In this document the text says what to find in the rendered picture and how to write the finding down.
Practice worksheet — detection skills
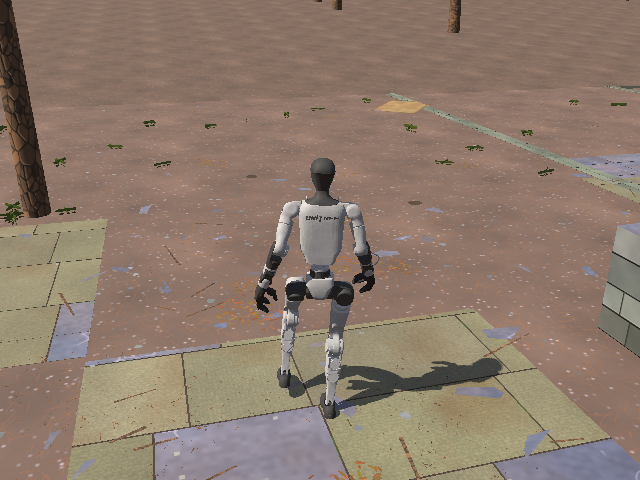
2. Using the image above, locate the robot left shin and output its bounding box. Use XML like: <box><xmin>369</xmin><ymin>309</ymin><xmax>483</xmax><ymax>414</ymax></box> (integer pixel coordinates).
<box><xmin>281</xmin><ymin>310</ymin><xmax>296</xmax><ymax>375</ymax></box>

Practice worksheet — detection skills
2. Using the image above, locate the robot right forearm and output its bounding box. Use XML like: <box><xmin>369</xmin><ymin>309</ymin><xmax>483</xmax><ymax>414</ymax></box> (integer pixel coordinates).
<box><xmin>357</xmin><ymin>241</ymin><xmax>374</xmax><ymax>277</ymax></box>

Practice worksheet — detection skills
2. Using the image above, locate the right robot hand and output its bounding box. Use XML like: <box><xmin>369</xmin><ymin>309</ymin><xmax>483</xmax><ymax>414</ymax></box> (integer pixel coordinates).
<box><xmin>352</xmin><ymin>272</ymin><xmax>375</xmax><ymax>293</ymax></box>

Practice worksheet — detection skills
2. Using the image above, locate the left robot upper arm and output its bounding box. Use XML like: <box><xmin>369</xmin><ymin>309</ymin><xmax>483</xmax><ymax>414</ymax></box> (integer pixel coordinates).
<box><xmin>272</xmin><ymin>201</ymin><xmax>302</xmax><ymax>257</ymax></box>

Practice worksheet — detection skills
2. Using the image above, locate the right robot upper arm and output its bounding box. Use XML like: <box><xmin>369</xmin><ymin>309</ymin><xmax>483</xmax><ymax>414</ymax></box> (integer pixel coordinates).
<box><xmin>343</xmin><ymin>202</ymin><xmax>368</xmax><ymax>256</ymax></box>

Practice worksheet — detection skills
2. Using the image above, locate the robot head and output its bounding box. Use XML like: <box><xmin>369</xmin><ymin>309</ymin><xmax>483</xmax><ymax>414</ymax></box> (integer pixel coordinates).
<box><xmin>305</xmin><ymin>158</ymin><xmax>339</xmax><ymax>206</ymax></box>

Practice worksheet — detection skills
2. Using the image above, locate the robot left forearm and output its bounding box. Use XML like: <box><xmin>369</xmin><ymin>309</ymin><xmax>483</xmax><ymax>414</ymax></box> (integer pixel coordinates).
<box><xmin>258</xmin><ymin>241</ymin><xmax>282</xmax><ymax>289</ymax></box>

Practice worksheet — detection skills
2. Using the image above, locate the left robot hand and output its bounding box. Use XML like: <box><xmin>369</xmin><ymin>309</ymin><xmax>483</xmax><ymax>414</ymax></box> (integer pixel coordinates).
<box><xmin>254</xmin><ymin>285</ymin><xmax>278</xmax><ymax>313</ymax></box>

